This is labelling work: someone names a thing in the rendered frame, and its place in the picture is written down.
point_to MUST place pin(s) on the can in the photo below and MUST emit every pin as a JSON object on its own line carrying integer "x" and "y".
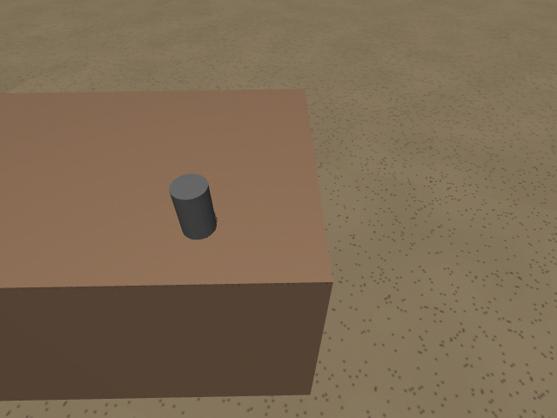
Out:
{"x": 191, "y": 198}

